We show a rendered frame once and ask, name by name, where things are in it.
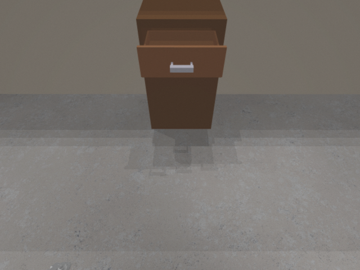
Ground handle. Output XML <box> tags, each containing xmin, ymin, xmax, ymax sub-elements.
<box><xmin>170</xmin><ymin>62</ymin><xmax>194</xmax><ymax>73</ymax></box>

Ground drawer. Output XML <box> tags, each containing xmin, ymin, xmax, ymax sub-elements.
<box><xmin>137</xmin><ymin>30</ymin><xmax>227</xmax><ymax>78</ymax></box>

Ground cabinet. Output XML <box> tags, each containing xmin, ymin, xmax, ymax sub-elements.
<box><xmin>136</xmin><ymin>0</ymin><xmax>227</xmax><ymax>129</ymax></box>

